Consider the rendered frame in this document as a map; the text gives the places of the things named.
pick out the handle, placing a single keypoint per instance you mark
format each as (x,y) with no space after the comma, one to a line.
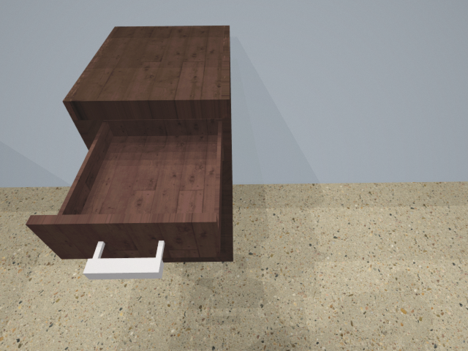
(124,268)

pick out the drawer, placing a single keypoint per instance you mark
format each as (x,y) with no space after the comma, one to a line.
(143,181)

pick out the cabinet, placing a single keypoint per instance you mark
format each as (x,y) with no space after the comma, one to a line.
(161,72)

